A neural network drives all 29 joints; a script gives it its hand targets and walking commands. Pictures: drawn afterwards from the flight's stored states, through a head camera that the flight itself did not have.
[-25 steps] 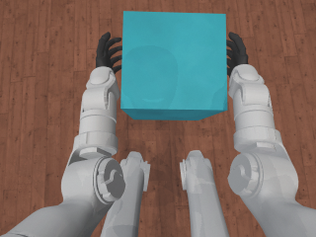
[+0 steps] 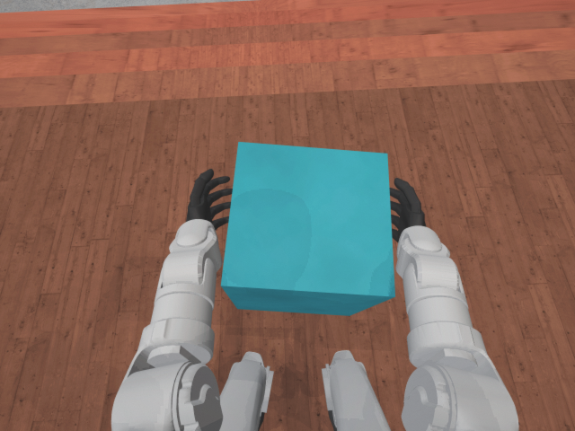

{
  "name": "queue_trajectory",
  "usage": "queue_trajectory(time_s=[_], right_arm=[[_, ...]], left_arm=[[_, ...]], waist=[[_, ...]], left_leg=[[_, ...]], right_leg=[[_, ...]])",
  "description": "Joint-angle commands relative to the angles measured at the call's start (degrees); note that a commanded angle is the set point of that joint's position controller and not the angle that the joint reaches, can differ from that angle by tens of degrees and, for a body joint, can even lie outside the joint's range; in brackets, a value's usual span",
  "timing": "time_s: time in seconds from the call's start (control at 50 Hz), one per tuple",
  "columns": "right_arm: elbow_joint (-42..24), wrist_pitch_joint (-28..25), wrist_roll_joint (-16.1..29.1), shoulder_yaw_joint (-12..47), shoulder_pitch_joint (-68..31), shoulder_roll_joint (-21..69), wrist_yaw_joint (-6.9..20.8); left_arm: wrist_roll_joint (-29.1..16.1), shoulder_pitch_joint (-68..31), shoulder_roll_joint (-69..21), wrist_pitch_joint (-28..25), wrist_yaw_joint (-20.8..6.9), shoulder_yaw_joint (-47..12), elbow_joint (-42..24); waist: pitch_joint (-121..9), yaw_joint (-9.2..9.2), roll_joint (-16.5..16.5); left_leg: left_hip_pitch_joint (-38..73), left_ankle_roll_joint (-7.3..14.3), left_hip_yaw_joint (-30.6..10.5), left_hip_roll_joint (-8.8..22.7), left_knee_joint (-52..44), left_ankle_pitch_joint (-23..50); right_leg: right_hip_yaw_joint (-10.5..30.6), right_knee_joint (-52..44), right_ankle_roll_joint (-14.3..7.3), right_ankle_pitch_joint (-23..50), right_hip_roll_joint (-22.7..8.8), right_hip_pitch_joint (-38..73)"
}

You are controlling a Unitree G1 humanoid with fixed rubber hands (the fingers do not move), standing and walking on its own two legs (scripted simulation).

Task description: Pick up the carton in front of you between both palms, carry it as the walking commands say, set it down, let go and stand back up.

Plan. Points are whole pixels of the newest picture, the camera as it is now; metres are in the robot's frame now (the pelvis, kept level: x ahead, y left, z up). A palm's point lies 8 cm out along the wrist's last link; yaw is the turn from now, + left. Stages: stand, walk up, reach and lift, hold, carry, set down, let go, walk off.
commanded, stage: reach and lift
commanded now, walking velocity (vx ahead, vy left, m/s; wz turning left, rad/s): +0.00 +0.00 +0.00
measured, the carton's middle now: (302, 241) +0.41 -0.01 -0.11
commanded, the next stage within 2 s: hold in 1.66 s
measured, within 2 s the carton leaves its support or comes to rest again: neither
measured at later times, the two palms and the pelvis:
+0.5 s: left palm (150, 200) +0.37 +0.15 +0.12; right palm (451, 216) +0.36 -0.15 +0.11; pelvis +0.06 +0.00 +0.12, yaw +0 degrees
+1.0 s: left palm (127, 190) +0.35 +0.15 +0.17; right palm (477, 214) +0.34 -0.15 +0.16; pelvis +0.04 +0.00 +0.14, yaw -1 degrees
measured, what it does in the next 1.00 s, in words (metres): rises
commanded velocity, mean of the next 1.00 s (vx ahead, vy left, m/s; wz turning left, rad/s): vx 0.00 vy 0.00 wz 0.00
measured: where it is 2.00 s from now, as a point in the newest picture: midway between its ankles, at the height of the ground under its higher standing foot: outside the picture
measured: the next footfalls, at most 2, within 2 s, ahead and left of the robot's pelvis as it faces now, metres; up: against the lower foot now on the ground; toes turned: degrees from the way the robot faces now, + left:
none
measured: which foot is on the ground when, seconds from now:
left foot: down 0.00-1.00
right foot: down 0.00-1.00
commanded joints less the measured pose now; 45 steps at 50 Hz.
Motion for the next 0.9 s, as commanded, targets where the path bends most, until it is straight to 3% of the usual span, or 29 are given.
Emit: queue_trajectory(time_s=[0.0,0.04,0.06,0.08,0.12,0.14,0.18,0.22,0.24,0.26,0.34,0.38,0.4,0.42,0.44,0.5,0.52,0.54,0.58,0.6,0.62,0.66,0.72,0.74,0.78,0.82,0.84,0.86,0.88], right_arm=[[2.3,-1.0,7.1,29.2,-28.7,59.9,12.7],[-2.1,-1.7,8.1,32.6,-27.2,60.6,12.5],[-1.1,-1.4,7.6,32.0,-23.3,61.4,12.4],[-0.1,-1.5,6.9,31.9,-22.3,59.2,12.7],[-2.0,-1.4,8.1,33.3,-20.5,60.9,12.3],[-2.7,-1.7,8.4,34.8,-18.6,61.2,12.4],[-3.4,-1.3,7.9,34.3,-14.6,60.7,12.2],[-5.5,-1.5,9.2,36.9,-14.7,61.7,11.8],[-5.8,-1.1,8.2,36.1,-11.8,60.4,12.0],[-7.0,-0.8,7.8,36.6,-11.0,60.8,11.7],[-7.1,1.4,9.0,38.1,-8.6,61.4,12.4],[-12.0,2.5,10.7,41.0,-9.4,62.1,12.5],[-11.0,3.1,10.6,40.1,-5.8,61.3,12.1],[-12.1,3.6,10.0,40.6,-6.1,60.7,12.2],[-12.5,4.5,9.7,40.4,-2.7,60.0,12.2],[-17.7,7.4,10.7,42.7,-1.3,58.9,12.3],[-18.0,8.4,10.8,42.7,0.1,58.7,12.3],[-17.8,8.9,11.3,42.6,1.0,58.6,12.1],[-20.5,10.8,11.2,42.1,3.0,57.7,11.6],[-18.3,12.2,11.3,41.7,2.2,58.5,11.8],[-18.0,13.0,11.1,40.3,3.0,59.2,11.9],[-16.6,14.1,9.6,38.0,0.4,59.0,12.9],[-14.5,13.7,9.5,36.5,-6.1,60.1,14.0],[-14.7,13.4,8.8,35.7,-8.0,59.8,13.9],[-14.8,13.4,9.8,35.7,-11.5,59.9,14.4],[-14.8,13.5,9.0,34.7,-13.0,59.4,14.6],[-15.7,13.4,9.7,36.4,-14.5,59.4,14.8],[-14.1,13.6,8.8,34.7,-12.6,58.8,15.1],[-11.7,14.2,7.9,33.6,-8.2,59.0,14.5]], left_arm=[[-7.0,-29.8,-58.3,0.5,-14.4,-32.0,5.9],[-6.5,-23.4,-61.1,0.4,-14.2,-33.4,5.4],[-7.1,-23.6,-61.0,0.1,-14.3,-33.8,4.3],[-6.1,-21.9,-59.2,0.0,-14.3,-33.6,4.8],[-6.3,-19.1,-58.6,-0.1,-14.2,-34.6,3.9],[-6.2,-16.9,-58.0,0.0,-14.0,-36.1,2.5],[-5.6,-15.5,-58.9,0.4,-14.1,-35.5,2.4],[-5.9,-13.4,-57.9,0.3,-14.8,-36.7,0.5],[-6.0,-10.7,-58.2,0.9,-14.8,-37.2,1.0],[-5.9,-10.6,-59.0,1.0,-15.0,-37.4,0.4],[-6.0,-6.2,-57.9,2.9,-15.1,-39.0,-2.4],[-5.9,-3.5,-57.1,4.2,-15.7,-38.9,-2.8],[-6.6,-2.5,-58.3,4.9,-16.0,-40.1,-3.1],[-6.8,-1.4,-58.9,5.6,-15.9,-41.9,-4.0],[-8.0,-2.3,-58.6,6.3,-16.1,-43.2,-6.1],[-8.6,3.5,-57.6,9.4,-16.6,-43.3,-7.1],[-8.2,3.0,-57.5,10.1,-16.7,-44.0,-9.5],[-8.3,4.9,-57.4,11.1,-16.7,-43.5,-8.4],[-7.9,4.9,-55.7,12.7,-17.2,-43.8,-11.9],[-8.7,3.9,-55.4,13.6,-17.3,-43.1,-12.0],[-7.2,5.2,-54.1,14.4,-17.6,-41.4,-11.3],[-6.4,2.0,-53.4,15.2,-18.0,-40.2,-12.2],[-6.4,-5.8,-55.9,15.6,-18.6,-38.7,-9.0],[-6.5,-6.7,-56.4,15.4,-18.6,-38.9,-9.0],[-6.9,-9.0,-56.5,16.0,-18.8,-38.1,-7.4],[-6.0,-9.8,-57.8,15.9,-19.1,-36.7,-6.6],[-6.1,-7.9,-58.0,15.8,-18.8,-35.9,-5.2],[-4.5,-9.1,-57.5,16.1,-18.8,-34.7,-5.7],[-5.1,-6.4,-57.4,16.5,-18.7,-35.2,-3.6]], waist=[[-35.8,-1.57,-1.6],[-36.2,-0.55,0.0],[-35.3,-2.01,-1.5],[-32.3,-0.32,-2.4],[-30.7,-1.11,-2.1],[-31.4,1.14,-2.1],[-28.2,-1.12,-0.7],[-27.2,0.16,-3.2],[-25.0,-1.28,-1.3],[-24.9,-1.90,-2.8],[-20.9,0.35,-1.4],[-20.7,1.58,-2.4],[-20.7,-0.57,-3.1],[-18.1,0.54,-2.1],[-17.1,-1.14,-2.2],[-13.2,-0.23,-3.3],[-10.7,-1.01,-0.7],[-9.6,-0.11,-1.7],[-5.4,-1.69,-0.6],[-4.6,-0.60,-2.8],[-0.2,0.24,-0.4],[2.5,-0.30,-1.9],[3.9,-0.29,0.7],[4.5,-1.71,-1.5],[2.7,-0.16,-0.3],[1.5,-0.69,0.5],[-0.2,1.16,-1.5],[2.0,-0.14,0.4],[3.3,-0.93,-1.3]], left_leg=[[21.9,0.8,6.1,-3.0,-13.6,8.1],[25.6,0.8,5.3,-3.0,-16.0,12.5],[27.0,0.7,5.2,-2.8,-16.6,12.5],[27.3,0.9,4.5,-2.4,-18.5,13.7],[31.1,1.3,3.6,-1.9,-21.3,14.6],[33.8,1.3,3.6,-1.8,-23.1,18.8],[36.3,1.2,3.3,-1.9,-24.6,16.6],[40.0,1.8,3.0,-1.4,-27.1,18.8],[40.1,1.3,3.3,-1.8,-28.6,18.6],[41.2,1.6,2.8,-1.5,-29.0,21.0],[49.1,1.5,2.4,-1.0,-34.2,24.7],[51.4,1.7,2.1,-1.1,-36.6,26.6],[54.3,1.6,1.8,-0.7,-37.6,28.2],[57.0,1.7,0.7,0.1,-40.0,29.9],[57.3,1.1,1.3,-0.1,-41.2,28.6],[61.1,1.4,1.3,0.8,-45.5,29.4],[61.9,0.8,1.7,0.2,-46.3,29.9],[63.4,1.3,1.1,0.9,-47.8,29.6],[64.4,1.0,1.7,0.5,-50.0,29.9],[66.5,1.4,1.2,1.3,-50.6,27.9],[65.3,1.5,1.9,0.9,-51.9,24.5],[65.5,1.8,2.3,0.9,-53.3,19.1],[62.9,1.8,1.9,1.0,-52.9,12.0],[64.1,2.2,2.0,1.6,-52.7,11.1],[64.9,1.9,1.9,2.4,-53.0,9.2],[64.1,2.0,2.4,2.0,-52.2,11.4],[66.1,2.6,2.0,2.2,-52.7,9.4],[65.2,2.2,2.5,2.2,-52.8,10.6],[66.7,2.5,1.9,2.6,-53.1,10.9]], right_leg=[[-5.8,-12.8,-2.3,10.1,3.4,30.3],[-5.1,-14.3,-2.1,15.0,3.1,35.2],[-4.6,-16.2,-2.0,15.0,3.0,37.7],[-5.0,-17.3,-2.0,15.8,2.7,36.0],[-4.4,-19.4,-2.1,16.8,2.9,39.8],[-4.6,-20.5,-1.9,20.7,2.8,41.6],[-3.6,-23.8,-2.5,19.6,2.1,46.9],[-3.4,-26.2,-1.9,21.3,2.1,47.7],[-3.2,-27.7,-2.3,21.6,1.7,50.1],[-2.4,-29.3,-2.3,24.1,1.7,52.9],[-2.5,-33.7,-2.1,26.2,1.5,58.4],[-1.6,-36.0,-1.3,29.9,1.1,62.7],[-2.1,-37.7,-1.3,30.8,1.2,63.8],[-2.2,-38.7,-1.6,30.5,1.5,63.9],[-2.2,-40.4,-1.6,30.4,1.3,66.6],[-2.7,-44.0,-1.7,30.1,0.8,71.1],[-1.6,-45.4,-1.8,31.6,0.2,72.8],[-2.1,-46.7,-1.8,29.6,0.3,73.7],[-1.9,-49.2,-1.7,30.9,0.3,75.3],[-2.4,-49.7,-1.6,26.6,0.5,74.6],[-2.3,-50.9,-1.6,24.9,0.0,73.9],[-3.5,-51.6,-1.8,19.7,0.7,73.4],[-2.7,-51.8,-2.8,13.5,-0.5,73.9],[-3.1,-51.0,-2.7,11.5,0.2,72.7],[-3.7,-50.9,-3.1,9.4,-0.2,72.7],[-2.6,-50.6,-3.2,10.8,-0.5,73.6],[-3.9,-49.9,-2.5,10.0,-0.1,73.9],[-3.6,-50.7,-3.2,10.7,-0.5,72.8],[-3.6,-50.7,-3.0,10.6,0.0,72.1]])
